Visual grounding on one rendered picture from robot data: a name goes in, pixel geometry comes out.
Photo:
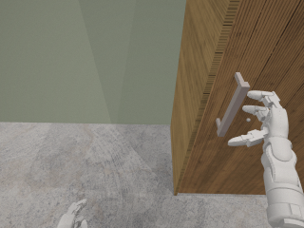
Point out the wardrobe door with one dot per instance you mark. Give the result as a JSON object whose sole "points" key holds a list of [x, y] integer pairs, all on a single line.
{"points": [[266, 45]]}

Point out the handle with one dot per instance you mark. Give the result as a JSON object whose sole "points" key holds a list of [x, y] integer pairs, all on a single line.
{"points": [[232, 109]]}

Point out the right robot hand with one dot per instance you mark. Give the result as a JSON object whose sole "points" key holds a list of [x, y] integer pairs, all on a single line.
{"points": [[275, 119]]}

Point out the left robot hand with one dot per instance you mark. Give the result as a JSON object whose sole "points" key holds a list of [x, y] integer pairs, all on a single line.
{"points": [[69, 219]]}

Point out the right robot forearm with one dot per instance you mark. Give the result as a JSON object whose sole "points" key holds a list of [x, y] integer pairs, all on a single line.
{"points": [[282, 184]]}

